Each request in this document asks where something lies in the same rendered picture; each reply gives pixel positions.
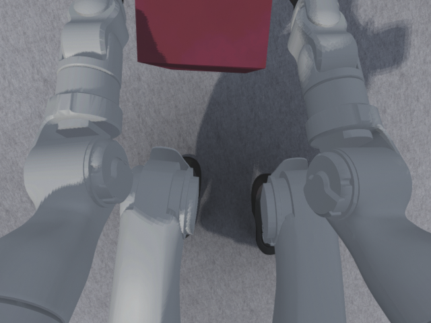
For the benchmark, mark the carton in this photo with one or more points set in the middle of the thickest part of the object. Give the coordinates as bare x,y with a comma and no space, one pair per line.
203,35

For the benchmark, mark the right robot foot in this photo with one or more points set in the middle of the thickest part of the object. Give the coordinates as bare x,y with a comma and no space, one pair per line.
256,209

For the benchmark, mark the right robot thigh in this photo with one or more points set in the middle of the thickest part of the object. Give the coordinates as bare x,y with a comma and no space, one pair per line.
309,280

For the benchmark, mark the robot right forearm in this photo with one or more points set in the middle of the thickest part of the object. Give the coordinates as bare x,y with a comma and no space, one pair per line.
331,80

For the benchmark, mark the robot left forearm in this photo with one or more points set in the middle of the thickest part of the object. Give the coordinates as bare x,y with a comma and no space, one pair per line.
89,73

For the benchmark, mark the robot right upper arm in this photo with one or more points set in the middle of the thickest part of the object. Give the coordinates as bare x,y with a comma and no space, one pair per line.
363,193

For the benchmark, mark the robot left upper arm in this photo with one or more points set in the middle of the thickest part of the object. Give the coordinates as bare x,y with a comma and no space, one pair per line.
74,184

